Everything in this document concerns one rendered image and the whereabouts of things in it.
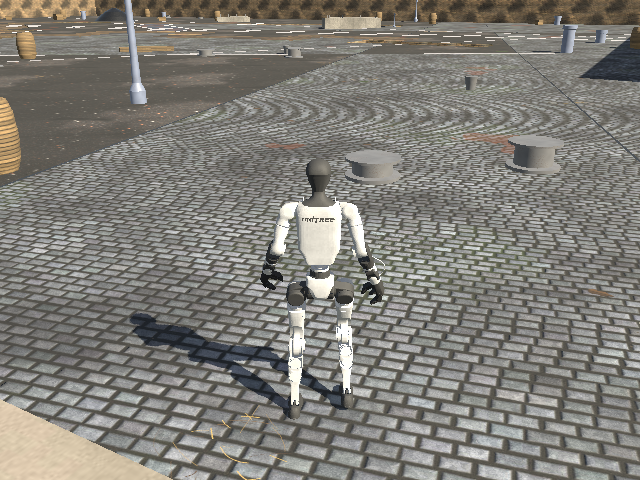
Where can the left robot thigh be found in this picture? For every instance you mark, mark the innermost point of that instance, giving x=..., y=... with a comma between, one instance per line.
x=296, y=305

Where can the left robot hand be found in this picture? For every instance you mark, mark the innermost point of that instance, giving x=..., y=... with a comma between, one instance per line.
x=275, y=275

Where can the left robot forearm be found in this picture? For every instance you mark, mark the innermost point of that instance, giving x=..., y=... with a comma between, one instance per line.
x=270, y=261

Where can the right robot hand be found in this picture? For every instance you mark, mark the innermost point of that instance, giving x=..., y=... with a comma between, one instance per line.
x=377, y=289

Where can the humanoid robot torso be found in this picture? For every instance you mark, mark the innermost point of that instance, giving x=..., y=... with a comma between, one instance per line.
x=319, y=235

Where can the robot right upper arm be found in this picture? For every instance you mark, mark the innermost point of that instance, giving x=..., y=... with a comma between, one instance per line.
x=351, y=212

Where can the right robot forearm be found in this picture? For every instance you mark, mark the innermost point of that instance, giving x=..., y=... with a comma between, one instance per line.
x=369, y=267

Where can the robot left upper arm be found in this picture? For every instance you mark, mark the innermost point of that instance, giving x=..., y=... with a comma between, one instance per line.
x=287, y=212

